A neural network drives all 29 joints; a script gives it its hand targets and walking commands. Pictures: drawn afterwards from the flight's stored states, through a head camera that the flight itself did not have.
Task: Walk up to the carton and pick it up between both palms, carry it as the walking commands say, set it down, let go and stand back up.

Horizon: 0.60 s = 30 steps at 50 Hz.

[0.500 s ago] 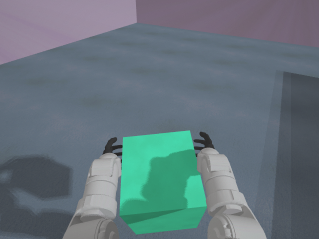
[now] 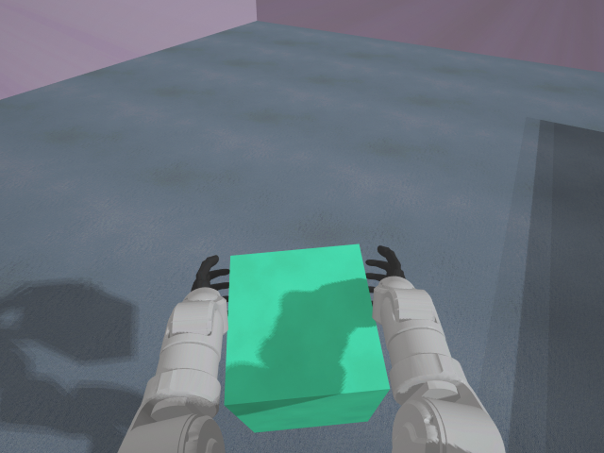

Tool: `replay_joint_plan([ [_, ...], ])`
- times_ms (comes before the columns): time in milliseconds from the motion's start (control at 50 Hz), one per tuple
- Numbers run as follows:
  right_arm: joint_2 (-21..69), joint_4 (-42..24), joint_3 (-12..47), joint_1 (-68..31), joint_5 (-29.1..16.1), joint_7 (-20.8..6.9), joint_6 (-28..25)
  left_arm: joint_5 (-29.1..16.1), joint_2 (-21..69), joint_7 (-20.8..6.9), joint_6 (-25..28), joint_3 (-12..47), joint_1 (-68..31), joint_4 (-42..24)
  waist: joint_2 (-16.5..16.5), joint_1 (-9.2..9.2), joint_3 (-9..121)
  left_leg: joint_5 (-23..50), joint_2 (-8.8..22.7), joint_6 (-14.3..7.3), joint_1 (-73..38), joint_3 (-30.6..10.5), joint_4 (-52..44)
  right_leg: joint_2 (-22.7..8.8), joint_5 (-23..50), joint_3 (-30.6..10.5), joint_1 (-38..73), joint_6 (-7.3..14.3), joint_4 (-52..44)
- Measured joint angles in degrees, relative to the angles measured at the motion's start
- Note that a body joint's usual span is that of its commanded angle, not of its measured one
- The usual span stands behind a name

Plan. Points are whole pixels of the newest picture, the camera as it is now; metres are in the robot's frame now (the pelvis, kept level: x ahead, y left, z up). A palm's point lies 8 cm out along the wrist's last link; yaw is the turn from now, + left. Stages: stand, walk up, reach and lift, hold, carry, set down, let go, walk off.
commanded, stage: reach and lift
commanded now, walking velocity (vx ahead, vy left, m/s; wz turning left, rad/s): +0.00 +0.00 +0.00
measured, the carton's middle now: (303, 344) +0.32 +0.00 -0.06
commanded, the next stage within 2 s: hold in 0.40 s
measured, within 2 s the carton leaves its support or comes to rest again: neither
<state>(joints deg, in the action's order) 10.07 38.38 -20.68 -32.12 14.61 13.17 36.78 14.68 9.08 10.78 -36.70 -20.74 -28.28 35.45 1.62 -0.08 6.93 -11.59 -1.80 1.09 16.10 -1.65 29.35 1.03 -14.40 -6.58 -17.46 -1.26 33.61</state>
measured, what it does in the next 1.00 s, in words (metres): stands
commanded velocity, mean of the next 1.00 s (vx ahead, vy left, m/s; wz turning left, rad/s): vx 0.00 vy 0.00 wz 0.00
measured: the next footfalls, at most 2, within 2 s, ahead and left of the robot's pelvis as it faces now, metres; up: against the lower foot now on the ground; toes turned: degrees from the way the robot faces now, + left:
none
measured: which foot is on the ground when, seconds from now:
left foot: down 0.00-1.00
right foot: down 0.00-1.00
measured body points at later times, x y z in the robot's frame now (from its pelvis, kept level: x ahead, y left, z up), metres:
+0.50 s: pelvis -0.01 +0.00 +0.00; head -0.10 +0.00 +0.44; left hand +0.30 +0.14 +0.05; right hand +0.30 -0.14 +0.06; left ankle +0.05 +0.13 -0.73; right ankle +0.04 -0.12 -0.73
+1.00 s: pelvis +0.00 +0.00 +0.00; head -0.08 +0.00 +0.45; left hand +0.31 +0.14 +0.05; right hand +0.31 -0.14 +0.05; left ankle +0.05 +0.13 -0.73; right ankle +0.04 -0.12 -0.73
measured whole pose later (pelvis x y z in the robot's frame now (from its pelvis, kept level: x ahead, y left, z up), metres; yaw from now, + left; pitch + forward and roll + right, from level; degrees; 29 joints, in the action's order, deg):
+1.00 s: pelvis +0.00 +0.00 +0.00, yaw +0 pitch -2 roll +1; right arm 11.6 34.6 -20.6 -25.7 14.8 12.7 37.9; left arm 15.3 9.4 10.8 -37.9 -17.0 -24.3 33.6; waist 1.6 -0.1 9.4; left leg -10.0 -1.7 1.0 13.8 -1.7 26.1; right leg 1.0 -12.9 -6.7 -15.4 -1.3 30.7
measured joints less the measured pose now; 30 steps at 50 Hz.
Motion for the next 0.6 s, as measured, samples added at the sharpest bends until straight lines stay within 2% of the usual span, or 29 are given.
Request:
replay_joint_plan([
  [260, 1.4, -8.1, 1.8, 7.3, 0.0, -0.1, 3.2, 0.0, 0.0, -0.5, -3.5, 4.1, 2.0, -1.8, 0.0, -0.01, 3.4, 0.8, 0.2, 0.0, -1.8, 0.0, -3.1, 0.0, 0.7, -0.1, 1.6, 0.0, -2.8],
  [480, 1.5, -7.0, 1.8, 7.9, 0.0, -0.2, 4.0, 0.0, 0.1, -0.7, -4.0, 4.1, 4.0, -1.8, 0.0, -0.01, 3.4, 2.0, 0.2, 0.0, -2.3, 0.0, -3.3, 0.0, 1.9, -0.1, 2.1, 0.0, -2.9],
  [600, 1.5, -4.7, 1.2, 7.8, 0.2, -0.2, 2.1, 0.0, 0.1, -0.2, -3.6, 4.1, 4.0, -1.8, 0.0, -0.02, 3.4, 2.5, 0.2, 0.0, -2.3, 0.0, -3.3, 0.0, 2.3, -0.1, 2.1, 0.0, -2.9],
])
